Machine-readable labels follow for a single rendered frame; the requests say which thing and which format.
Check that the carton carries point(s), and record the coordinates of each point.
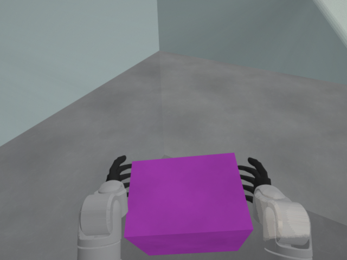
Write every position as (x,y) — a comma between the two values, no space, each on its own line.
(187,205)

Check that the left robot hand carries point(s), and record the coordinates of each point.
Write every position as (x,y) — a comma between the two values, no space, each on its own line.
(116,169)

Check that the left robot forearm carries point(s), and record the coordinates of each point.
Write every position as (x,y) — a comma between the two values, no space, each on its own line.
(99,226)

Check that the right robot hand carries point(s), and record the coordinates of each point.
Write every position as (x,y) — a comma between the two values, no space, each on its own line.
(260,174)

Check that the right robot forearm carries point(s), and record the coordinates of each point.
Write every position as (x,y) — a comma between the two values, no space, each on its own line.
(286,225)

